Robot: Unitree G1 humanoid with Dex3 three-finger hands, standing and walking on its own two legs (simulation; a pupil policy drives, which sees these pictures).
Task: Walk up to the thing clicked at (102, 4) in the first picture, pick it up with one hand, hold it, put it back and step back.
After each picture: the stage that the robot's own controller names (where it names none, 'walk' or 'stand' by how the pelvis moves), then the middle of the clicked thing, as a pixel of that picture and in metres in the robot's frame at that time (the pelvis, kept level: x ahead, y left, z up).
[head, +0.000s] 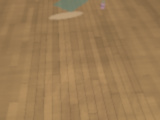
stand; (102, 4) +2.28 -0.34 -0.72
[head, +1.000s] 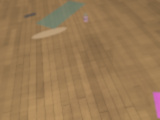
walk; (85, 17) +2.16 +0.06 -0.69
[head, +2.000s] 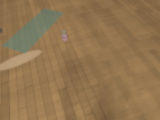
walk; (64, 35) +1.54 +0.28 -0.72
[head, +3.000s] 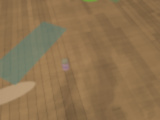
walk; (65, 64) +1.01 +0.22 -0.72
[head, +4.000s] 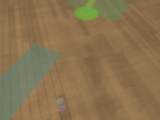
walk; (60, 104) +0.61 +0.20 -0.69
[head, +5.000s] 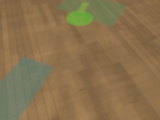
stand; out of the picture +0.40 +0.22 -0.69
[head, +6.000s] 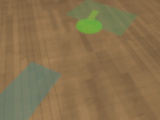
stand; out of the picture +0.37 +0.18 -0.72
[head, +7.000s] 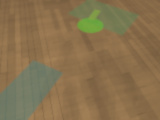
stand; out of the picture +0.38 +0.18 -0.73
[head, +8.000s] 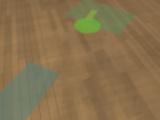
stand; out of the picture +0.37 +0.20 -0.73
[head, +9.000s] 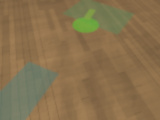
stand; out of the picture +0.36 +0.21 -0.73
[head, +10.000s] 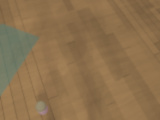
go down; (41, 107) +0.39 +0.22 -0.61
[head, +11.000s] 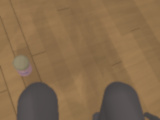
go down; (23, 66) +0.43 +0.25 -0.31
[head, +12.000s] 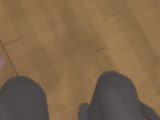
close in; out of the picture +0.42 +0.28 -0.25
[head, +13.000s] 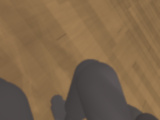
close; out of the picture +0.41 +0.30 -0.22
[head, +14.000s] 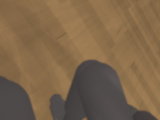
close; out of the picture +0.40 +0.30 -0.22
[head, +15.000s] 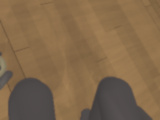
lift; out of the picture +0.34 +0.28 -0.11
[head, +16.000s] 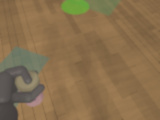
hold; (30, 89) +0.33 +0.17 +0.03
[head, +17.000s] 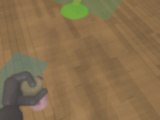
hold; (35, 94) +0.33 +0.17 -0.01
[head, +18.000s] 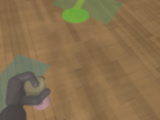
hold; (38, 93) +0.33 +0.16 -0.01
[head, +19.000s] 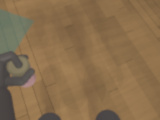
crouch; (22, 72) +0.39 +0.20 -0.07
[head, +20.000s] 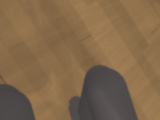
lower; out of the picture +0.44 +0.30 -0.18
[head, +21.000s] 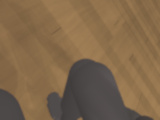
lower; out of the picture +0.42 +0.31 -0.22
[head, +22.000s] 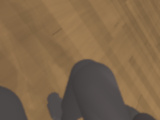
lower; out of the picture +0.42 +0.31 -0.22
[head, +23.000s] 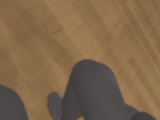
lower; out of the picture +0.42 +0.31 -0.23
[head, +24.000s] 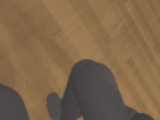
rest; out of the picture +0.42 +0.31 -0.23
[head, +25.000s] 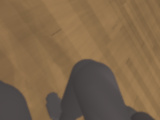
withdraw; out of the picture +0.41 +0.30 -0.23
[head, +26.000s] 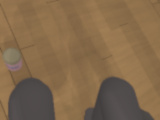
walk; (13, 60) +0.44 +0.26 -0.28
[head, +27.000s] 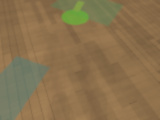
stand; out of the picture +0.37 +0.19 -0.65
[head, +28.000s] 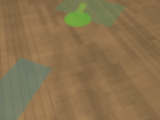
stand; out of the picture +0.39 +0.21 -0.67
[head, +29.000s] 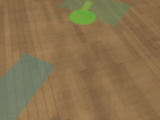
stand; out of the picture +0.39 +0.20 -0.68
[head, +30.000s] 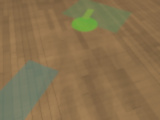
walk; out of the picture +0.41 +0.19 -0.72
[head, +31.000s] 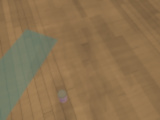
walk; (62, 96) +0.54 +0.15 -0.70
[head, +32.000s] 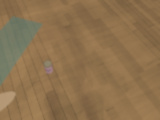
walk; (48, 67) +0.83 +0.29 -0.69
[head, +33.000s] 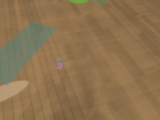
stand; (59, 63) +1.05 +0.21 -0.71
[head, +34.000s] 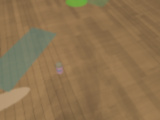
stand; (59, 68) +1.03 +0.23 -0.73
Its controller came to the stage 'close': yes
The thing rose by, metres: 0.71
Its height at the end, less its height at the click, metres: +0.00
